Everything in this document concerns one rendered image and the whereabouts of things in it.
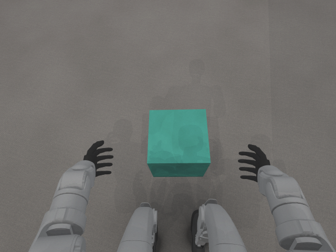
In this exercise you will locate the robot right hand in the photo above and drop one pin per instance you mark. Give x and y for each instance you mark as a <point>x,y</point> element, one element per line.
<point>260,160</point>

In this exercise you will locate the robot left hand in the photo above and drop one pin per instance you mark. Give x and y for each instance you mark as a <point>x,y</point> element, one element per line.
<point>92,156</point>

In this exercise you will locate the robot right foot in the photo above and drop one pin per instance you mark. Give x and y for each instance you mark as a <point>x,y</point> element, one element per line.
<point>195,248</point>

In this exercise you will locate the left robot upper arm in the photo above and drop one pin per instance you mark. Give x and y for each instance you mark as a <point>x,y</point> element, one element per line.
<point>60,243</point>

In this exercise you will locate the robot left forearm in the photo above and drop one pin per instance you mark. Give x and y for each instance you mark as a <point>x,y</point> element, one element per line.
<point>67,212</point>

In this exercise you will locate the robot left thigh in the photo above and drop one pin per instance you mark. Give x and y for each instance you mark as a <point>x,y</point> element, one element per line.
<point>138,233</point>

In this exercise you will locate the carton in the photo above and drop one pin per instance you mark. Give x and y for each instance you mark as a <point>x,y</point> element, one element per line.
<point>178,143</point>

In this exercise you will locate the robot right forearm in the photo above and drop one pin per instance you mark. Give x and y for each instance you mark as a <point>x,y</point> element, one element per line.
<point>296,227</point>

